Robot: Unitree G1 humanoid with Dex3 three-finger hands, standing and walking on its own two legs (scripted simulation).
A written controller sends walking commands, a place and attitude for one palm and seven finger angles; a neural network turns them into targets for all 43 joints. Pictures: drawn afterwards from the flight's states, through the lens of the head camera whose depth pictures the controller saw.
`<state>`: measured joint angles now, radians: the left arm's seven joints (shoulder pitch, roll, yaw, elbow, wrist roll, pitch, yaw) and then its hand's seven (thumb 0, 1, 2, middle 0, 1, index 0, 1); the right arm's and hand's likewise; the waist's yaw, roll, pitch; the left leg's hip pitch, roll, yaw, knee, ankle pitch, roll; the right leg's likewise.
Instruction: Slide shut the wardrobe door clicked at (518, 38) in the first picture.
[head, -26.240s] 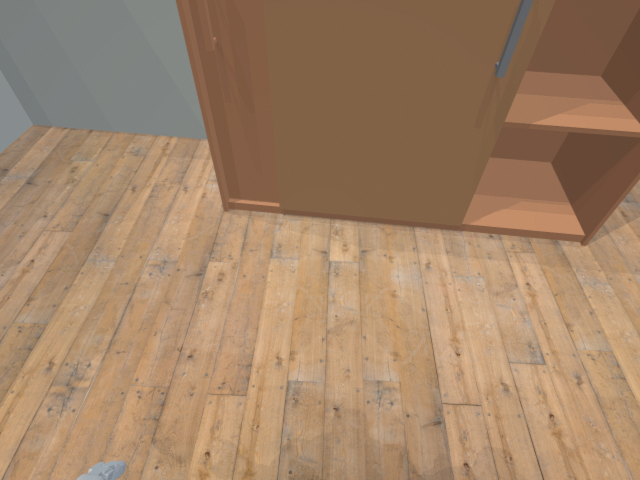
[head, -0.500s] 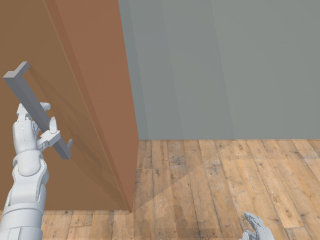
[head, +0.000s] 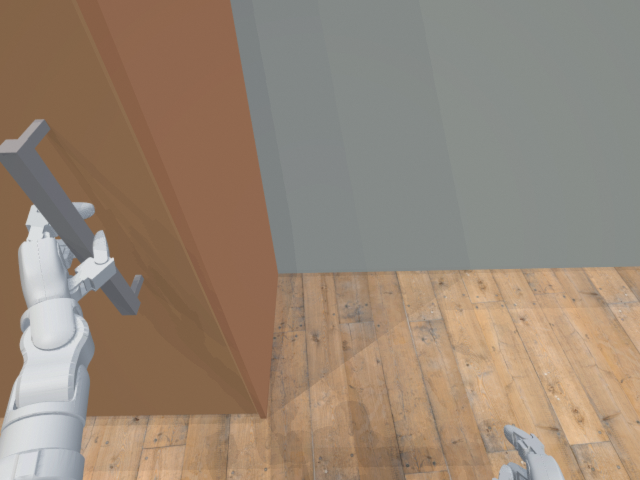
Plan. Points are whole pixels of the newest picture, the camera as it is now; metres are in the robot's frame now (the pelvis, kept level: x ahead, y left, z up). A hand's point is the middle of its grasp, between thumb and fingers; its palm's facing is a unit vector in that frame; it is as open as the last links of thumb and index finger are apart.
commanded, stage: stop walking and hold the door there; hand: left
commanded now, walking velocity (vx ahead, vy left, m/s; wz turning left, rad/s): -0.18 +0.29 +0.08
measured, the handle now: (91, 233) +0.38 +0.32 +0.11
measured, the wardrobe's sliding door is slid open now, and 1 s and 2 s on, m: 0.00 0.00 0.00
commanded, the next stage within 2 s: loosen the grip on the handle in 1.24 s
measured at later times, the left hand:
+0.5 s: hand (95, 266) +0.33 +0.30 +0.11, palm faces +0.28 -0.94 -0.21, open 6.2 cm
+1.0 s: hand (99, 264) +0.33 +0.29 +0.11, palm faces +0.26 -0.95 -0.15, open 6.0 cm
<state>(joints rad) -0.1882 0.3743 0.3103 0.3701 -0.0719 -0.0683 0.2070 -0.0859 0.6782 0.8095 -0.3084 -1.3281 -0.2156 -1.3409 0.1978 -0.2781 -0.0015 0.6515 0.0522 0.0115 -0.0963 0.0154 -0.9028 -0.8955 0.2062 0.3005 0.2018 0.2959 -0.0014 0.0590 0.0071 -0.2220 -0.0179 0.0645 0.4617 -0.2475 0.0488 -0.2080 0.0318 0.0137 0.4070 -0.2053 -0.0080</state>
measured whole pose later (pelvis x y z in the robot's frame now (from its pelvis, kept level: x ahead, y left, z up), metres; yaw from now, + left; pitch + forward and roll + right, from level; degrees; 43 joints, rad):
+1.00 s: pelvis -0.05 +0.09 +0.00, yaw -5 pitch -2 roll +0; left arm -0.28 0.32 0.19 0.31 -0.08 -0.06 0.16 -0.03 0.75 0.81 -0.41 -1.32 -0.22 -1.40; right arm 0.19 -0.18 0.07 0.69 0.02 -0.09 -0.07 0.02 -0.90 -0.90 0.21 0.30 0.20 0.30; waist 0.02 -0.01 0.07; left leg -0.22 -0.02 0.02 0.37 -0.12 0.04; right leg -0.19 -0.01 0.00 0.41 -0.21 0.00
